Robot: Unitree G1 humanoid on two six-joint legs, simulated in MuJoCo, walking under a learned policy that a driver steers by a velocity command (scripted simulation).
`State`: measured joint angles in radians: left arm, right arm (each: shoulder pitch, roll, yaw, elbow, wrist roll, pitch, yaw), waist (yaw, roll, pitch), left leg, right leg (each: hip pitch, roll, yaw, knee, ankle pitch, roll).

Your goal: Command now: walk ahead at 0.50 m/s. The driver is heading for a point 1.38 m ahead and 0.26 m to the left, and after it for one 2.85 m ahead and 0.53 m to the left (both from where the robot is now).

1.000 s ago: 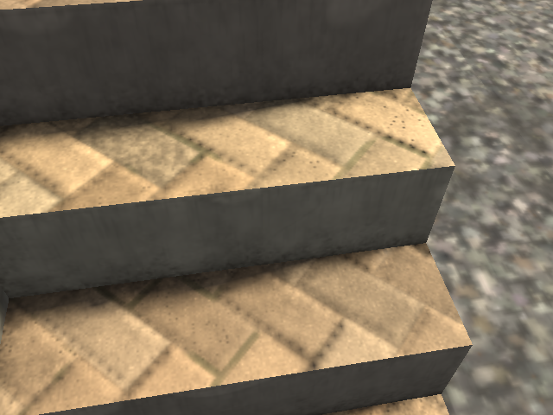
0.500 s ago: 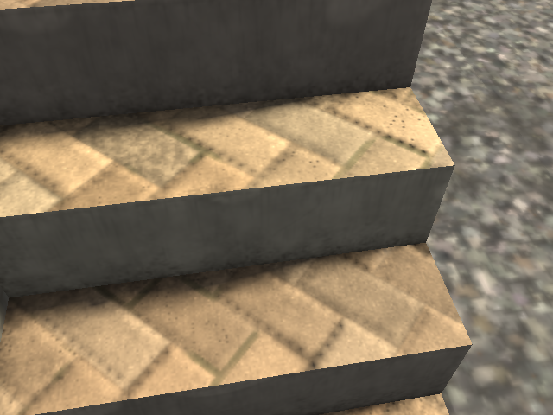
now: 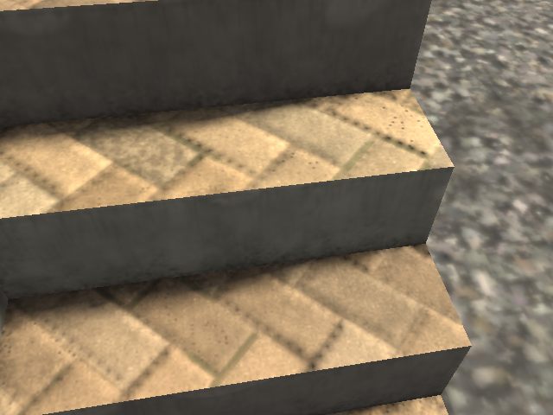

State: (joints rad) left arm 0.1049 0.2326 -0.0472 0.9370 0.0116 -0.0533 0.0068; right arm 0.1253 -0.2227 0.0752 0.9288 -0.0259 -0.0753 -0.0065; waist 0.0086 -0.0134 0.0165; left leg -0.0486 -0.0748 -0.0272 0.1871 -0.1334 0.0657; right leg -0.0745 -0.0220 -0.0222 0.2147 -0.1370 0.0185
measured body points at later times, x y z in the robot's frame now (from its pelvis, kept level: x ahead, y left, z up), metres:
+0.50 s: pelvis +0.00 +0.00 +0.00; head +0.01 +0.01 +0.45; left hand +0.13 +0.24 -0.13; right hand +0.13 -0.23 -0.12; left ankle -0.02 +0.08 -0.75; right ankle -0.01 -0.13 -0.75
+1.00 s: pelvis -0.01 +0.00 +0.00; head +0.00 +0.00 +0.45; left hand +0.04 +0.25 -0.15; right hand +0.05 -0.25 -0.14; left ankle -0.02 +0.08 -0.75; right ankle -0.01 -0.13 -0.75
